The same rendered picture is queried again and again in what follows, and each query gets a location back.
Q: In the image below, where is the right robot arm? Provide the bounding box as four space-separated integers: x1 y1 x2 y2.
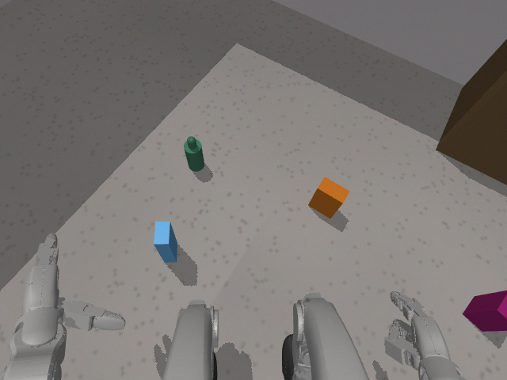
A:
418 356 466 380

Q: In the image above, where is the right robot hand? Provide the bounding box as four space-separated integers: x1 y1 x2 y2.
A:
384 291 451 371

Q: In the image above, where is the left robot arm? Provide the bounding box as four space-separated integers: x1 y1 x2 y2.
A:
0 307 67 380

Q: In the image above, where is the left robot hand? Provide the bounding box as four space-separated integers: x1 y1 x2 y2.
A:
22 233 125 331

